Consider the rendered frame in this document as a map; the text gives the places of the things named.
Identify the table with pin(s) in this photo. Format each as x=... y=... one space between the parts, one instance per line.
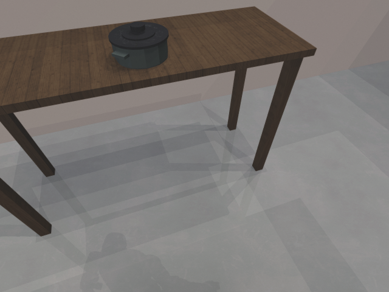
x=51 y=68

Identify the pot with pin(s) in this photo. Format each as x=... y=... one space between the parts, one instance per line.
x=141 y=59

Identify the knob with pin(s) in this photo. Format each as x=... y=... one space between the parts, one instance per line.
x=137 y=26

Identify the lid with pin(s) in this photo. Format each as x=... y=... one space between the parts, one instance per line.
x=153 y=35

